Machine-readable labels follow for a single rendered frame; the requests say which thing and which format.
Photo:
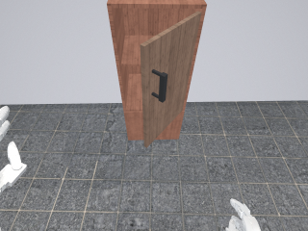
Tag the handle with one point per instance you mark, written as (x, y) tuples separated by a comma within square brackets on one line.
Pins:
[(162, 86)]

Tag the left robot hand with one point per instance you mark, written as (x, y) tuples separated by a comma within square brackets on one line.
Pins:
[(12, 171)]

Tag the cupboard door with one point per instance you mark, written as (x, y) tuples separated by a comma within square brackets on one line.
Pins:
[(170, 52)]

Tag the right robot hand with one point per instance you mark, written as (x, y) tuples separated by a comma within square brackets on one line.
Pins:
[(248, 222)]

